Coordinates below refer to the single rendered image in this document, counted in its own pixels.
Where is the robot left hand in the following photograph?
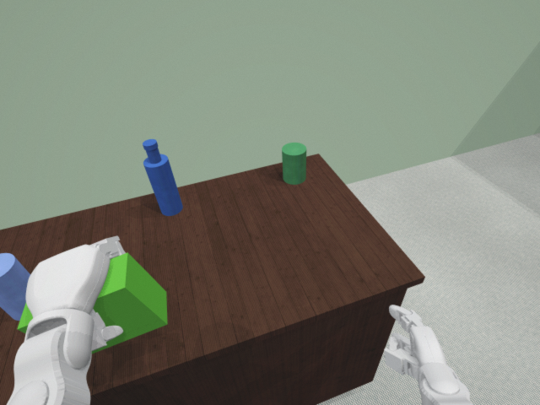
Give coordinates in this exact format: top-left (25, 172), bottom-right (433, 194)
top-left (25, 236), bottom-right (126, 351)

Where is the sponge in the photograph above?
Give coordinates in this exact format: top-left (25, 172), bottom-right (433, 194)
top-left (17, 253), bottom-right (168, 354)

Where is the robot right hand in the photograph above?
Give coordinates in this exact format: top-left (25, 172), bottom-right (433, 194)
top-left (384, 305), bottom-right (447, 379)

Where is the right robot forearm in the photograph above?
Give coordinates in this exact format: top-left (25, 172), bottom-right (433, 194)
top-left (418, 363), bottom-right (473, 405)

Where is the table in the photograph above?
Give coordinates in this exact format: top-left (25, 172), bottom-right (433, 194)
top-left (0, 154), bottom-right (425, 405)

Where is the left robot forearm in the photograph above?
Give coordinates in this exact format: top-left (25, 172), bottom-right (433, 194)
top-left (7, 309), bottom-right (94, 405)

